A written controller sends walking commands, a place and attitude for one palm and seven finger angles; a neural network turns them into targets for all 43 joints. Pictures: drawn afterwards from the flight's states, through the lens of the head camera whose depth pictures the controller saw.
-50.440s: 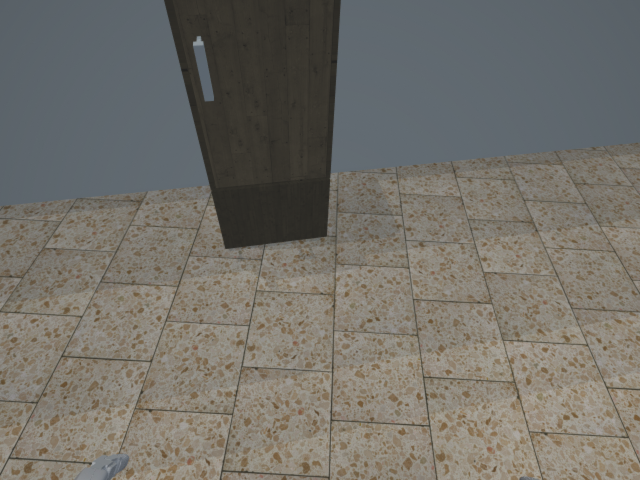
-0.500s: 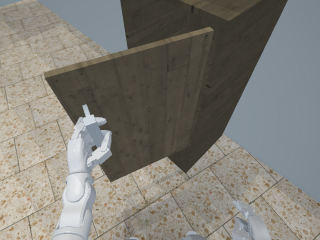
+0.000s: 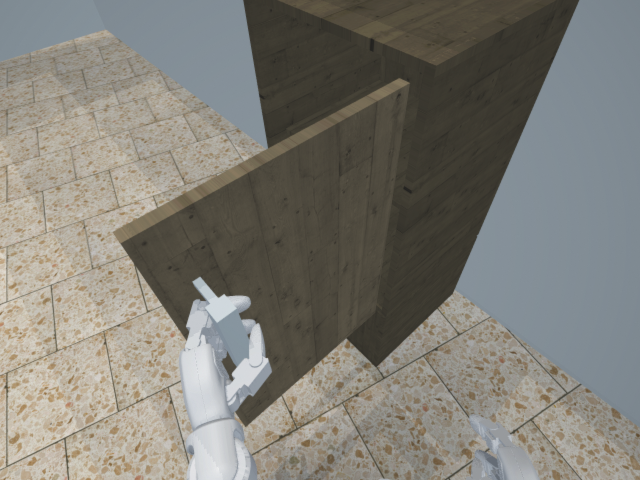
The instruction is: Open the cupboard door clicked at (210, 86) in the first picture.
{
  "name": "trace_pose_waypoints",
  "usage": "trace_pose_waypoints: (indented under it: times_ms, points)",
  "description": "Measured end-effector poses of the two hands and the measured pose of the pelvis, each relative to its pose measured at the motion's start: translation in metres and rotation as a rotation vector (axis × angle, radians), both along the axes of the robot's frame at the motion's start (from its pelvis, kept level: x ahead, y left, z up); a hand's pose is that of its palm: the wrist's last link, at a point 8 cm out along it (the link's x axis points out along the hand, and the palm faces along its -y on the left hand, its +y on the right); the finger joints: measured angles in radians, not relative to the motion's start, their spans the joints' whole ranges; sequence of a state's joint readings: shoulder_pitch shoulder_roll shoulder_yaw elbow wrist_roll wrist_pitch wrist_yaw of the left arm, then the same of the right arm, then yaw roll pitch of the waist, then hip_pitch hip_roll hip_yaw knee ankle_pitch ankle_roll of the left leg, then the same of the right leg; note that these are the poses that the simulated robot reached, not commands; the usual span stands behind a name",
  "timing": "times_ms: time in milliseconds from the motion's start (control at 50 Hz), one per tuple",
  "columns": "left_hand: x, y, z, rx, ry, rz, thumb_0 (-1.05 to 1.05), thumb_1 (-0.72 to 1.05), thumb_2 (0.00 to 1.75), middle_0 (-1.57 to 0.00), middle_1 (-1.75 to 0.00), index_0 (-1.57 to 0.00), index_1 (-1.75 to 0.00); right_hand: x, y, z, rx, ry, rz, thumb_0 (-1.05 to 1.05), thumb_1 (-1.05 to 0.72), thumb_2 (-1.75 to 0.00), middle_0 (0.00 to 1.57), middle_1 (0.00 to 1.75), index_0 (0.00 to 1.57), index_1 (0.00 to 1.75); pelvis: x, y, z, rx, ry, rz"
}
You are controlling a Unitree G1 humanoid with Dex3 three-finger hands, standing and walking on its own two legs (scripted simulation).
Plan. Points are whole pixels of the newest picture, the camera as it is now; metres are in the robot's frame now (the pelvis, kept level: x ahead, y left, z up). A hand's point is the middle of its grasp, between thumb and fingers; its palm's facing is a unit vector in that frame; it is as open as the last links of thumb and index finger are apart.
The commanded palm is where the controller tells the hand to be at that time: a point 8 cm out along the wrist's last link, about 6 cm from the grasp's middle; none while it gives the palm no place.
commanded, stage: open thumb and fingers to let go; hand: left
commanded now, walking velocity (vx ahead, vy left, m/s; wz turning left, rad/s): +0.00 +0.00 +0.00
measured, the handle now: (225, 326) +0.29 +0.13 +0.05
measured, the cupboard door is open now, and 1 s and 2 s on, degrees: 90 89 91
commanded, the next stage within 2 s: slide the hand sideways off the handle in 0.84 s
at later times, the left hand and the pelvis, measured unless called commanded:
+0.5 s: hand (250, 355) +0.26 +0.09 +0.05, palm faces +0.34 -0.94 +0.00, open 11.8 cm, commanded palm +0.21 +0.13 +0.05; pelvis -0.02 +0.01 -0.01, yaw +1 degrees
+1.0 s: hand (250, 359) +0.25 +0.09 +0.05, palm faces +0.27 -0.96 -0.04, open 14.9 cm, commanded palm +0.22 +0.13 +0.05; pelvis -0.03 +0.03 -0.01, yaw +0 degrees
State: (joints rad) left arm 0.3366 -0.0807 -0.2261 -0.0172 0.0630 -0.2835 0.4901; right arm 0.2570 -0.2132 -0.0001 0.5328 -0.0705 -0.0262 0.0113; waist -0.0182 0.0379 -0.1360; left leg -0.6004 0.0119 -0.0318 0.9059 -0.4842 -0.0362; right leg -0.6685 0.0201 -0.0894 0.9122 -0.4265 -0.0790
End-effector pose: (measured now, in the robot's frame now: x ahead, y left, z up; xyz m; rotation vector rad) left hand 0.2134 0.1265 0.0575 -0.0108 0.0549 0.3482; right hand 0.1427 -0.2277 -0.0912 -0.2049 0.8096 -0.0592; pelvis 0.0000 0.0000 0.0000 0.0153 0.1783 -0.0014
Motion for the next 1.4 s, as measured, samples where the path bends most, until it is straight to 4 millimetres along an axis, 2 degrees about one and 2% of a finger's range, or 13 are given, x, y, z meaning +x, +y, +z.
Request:
trace_pose_waypoints:
  times_ms: [100, 240, 340, 520, 640, 780, 980, 1100, 1180, 1280, 1400]
  points:
    - [-0.002, -0.003, -0.002, 0.034, -0.029, 0.006, 0.02, 0.64, 0.75, -0.33, -1.32, -0.34, -1.33, 0.009, 0.0, -0.002, -0.012, -0.036, 0.02, 0.02, -0.91, -0.9, 0.2, 0.29, 0.2, 0.3, -0.006, -0.002, -0.005, -0.001, 0.001, 0.01]
    - [0.003, 0.002, -0.003, 0.021, -0.025, 0.027, 0.01, 0.51, 0.73, -0.36, -1.32, -0.37, -1.31, 0.019, 0.015, -0.001, 0.014, -0.067, 0.041, 0.02, -0.91, -0.9, 0.2, 0.29, 0.2, 0.3, -0.013, 0.0, -0.006, 0.001, -0.001, 0.014]
    - [0.001, 0.005, -0.002, 0.018, -0.021, 0.019, 0.01, 0.29, 0.64, -0.36, -1.29, -0.38, -1.29, 0.019, 0.027, 0.002, 0.029, -0.082, 0.053, 0.02, -0.91, -0.9, 0.2, 0.29, 0.2, 0.3, -0.015, 0.004, -0.005, -0.002, -0.009, 0.014]
    - [0.005, 0.009, -0.004, 0.018, -0.036, 0.0, 0.01, -0.23, 0.42, -0.32, -1.23, -0.35, -1.22, 0.008, 0.036, -0.001, 0.015, -0.066, 0.056, 0.02, -0.91, -0.9, 0.2, 0.3, 0.2, 0.3, -0.022, 0.016, -0.008, -0.011, -0.013, 0.011]
    - [0.008, 0.01, -0.004, 0.03, -0.037, -0.005, 0.0, -0.41, 0.34, -0.29, -1.09, -0.31, -1.08, -0.002, 0.039, -0.004, 0.012, -0.051, 0.046, 0.02, -0.91, -0.9, 0.2, 0.3, 0.2, 0.3, -0.025, 0.022, -0.009, -0.015, -0.013, 0.007]
    - [0.008, 0.007, -0.004, 0.042, -0.032, -0.032, -0.01, -0.48, 0.31, -0.26, -0.82, -0.26, -0.82, -0.008, 0.043, -0.005, 0.022, -0.05, 0.039, 0.02, -0.91, -0.9, 0.2, 0.29, 0.2, 0.3, -0.027, 0.027, -0.01, -0.018, -0.017, 0.001]
    - [0.006, 0.01, -0.004, 0.048, -0.031, -0.04, -0.01, -0.5, 0.31, -0.39, -0.6, -0.36, -0.66, -0.003, 0.048, -0.005, 0.021, -0.062, 0.067, 0.02, -0.91, -0.9, 0.2, 0.29, 0.2, 0.3, -0.031, 0.028, -0.011, -0.019, -0.021, 0.008]
    - [0.0, 0.024, -0.004, 0.136, -0.058, -0.383, -0.01, -0.5, 0.31, -0.3, -0.46, -0.22, -0.49, -0.006, 0.046, -0.005, 0.008, -0.079, 0.08, 0.02, -0.91, -0.9, 0.2, 0.3, 0.2, 0.3, -0.035, 0.029, -0.014, -0.02, -0.025, 0.022]
    - [0.0, 0.026, -0.003, 0.059, -0.037, -0.518, -0.01, -0.5, 0.3, -0.23, -0.38, -0.16, -0.4, -0.009, 0.046, -0.002, 0.012, -0.105, 0.049, 0.02, -0.91, -0.9, 0.2, 0.3, 0.2, 0.3, -0.036, 0.034, -0.012, -0.026, -0.036, 0.019]
    - [-0.001, 0.023, -0.002, -0.026, -0.026, -0.487, -0.01, -0.51, 0.3, -0.17, -0.33, -0.19, -0.35, -0.009, 0.049, 0.007, 0.019, -0.136, 0.029, 0.02, -0.91, -0.9, 0.2, 0.29, 0.2, 0.3, -0.032, 0.039, -0.01, -0.02, -0.026, 0.003]
    - [-0.006, 0.023, -0.003, -0.015, -0.035, -0.466, -0.01, -0.5, 0.3, -0.17, -0.34, -0.19, -0.33, -0.003, 0.053, 0.011, 0.02, -0.148, 0.036, 0.02, -0.91, -0.9, 0.2, 0.3, 0.2, 0.3, -0.023, 0.041, -0.013, -0.017, -0.009, -0.012]
